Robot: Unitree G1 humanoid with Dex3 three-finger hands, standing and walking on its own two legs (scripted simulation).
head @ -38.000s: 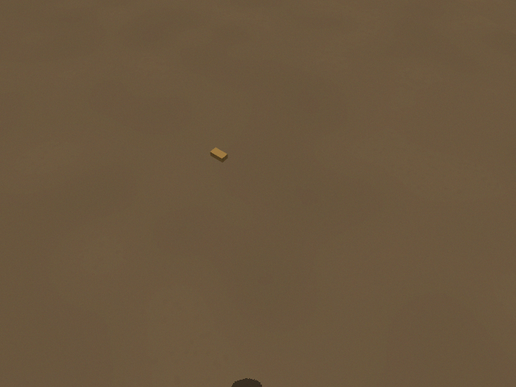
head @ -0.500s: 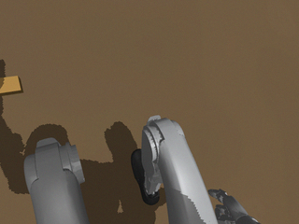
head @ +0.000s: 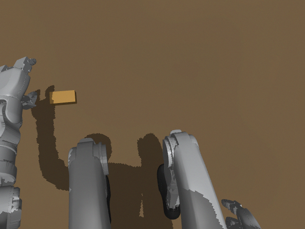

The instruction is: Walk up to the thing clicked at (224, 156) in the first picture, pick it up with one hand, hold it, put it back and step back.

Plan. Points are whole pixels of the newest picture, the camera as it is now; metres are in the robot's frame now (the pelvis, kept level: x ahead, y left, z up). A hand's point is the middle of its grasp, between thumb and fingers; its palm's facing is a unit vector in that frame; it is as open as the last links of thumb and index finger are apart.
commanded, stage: home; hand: left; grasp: from above
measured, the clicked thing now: (63, 98) +0.51 +0.28 -0.37
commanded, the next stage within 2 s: none
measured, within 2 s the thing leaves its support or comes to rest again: neither
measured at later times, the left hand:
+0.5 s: hand out of the picture +0.27 +0.24 +0.10, palm faces -0.01 -0.91 -0.42, open 7.4 cm
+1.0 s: hand out of the picture +0.22 +0.20 +0.29, palm faces +0.20 -0.96 -0.21, open 7.4 cm
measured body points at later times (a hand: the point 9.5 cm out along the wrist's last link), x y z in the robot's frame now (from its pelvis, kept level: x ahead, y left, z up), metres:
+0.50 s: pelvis +0.02 +0.00 +0.20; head +0.13 +0.05 +0.63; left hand +0.27 +0.29 +0.12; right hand +0.24 -0.22 +0.11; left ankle +0.08 +0.13 -0.35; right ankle +0.10 -0.13 -0.35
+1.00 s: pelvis +0.08 +0.00 +0.33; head +0.10 +0.01 +0.78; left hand +0.21 +0.25 +0.30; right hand +0.26 -0.22 +0.26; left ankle +0.08 +0.13 -0.35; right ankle +0.10 -0.13 -0.35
